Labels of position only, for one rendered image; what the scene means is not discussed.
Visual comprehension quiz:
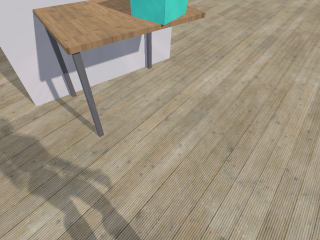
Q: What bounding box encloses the table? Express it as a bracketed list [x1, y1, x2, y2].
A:
[33, 0, 206, 137]

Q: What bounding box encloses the carton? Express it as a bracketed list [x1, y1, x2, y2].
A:
[130, 0, 188, 25]

